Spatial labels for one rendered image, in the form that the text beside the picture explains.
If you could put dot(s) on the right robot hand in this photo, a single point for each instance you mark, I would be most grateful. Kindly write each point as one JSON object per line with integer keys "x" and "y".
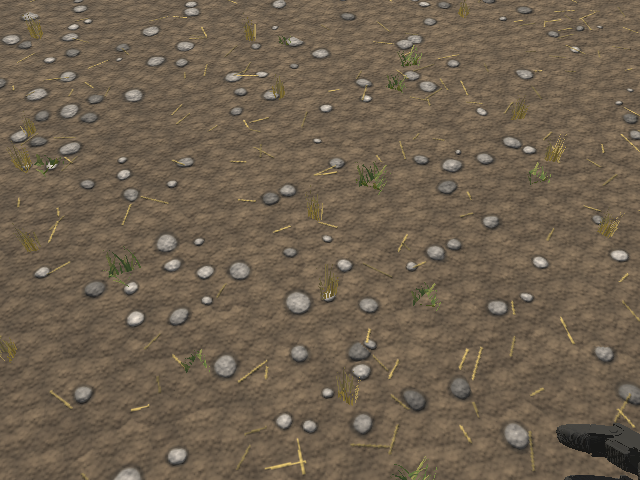
{"x": 618, "y": 443}

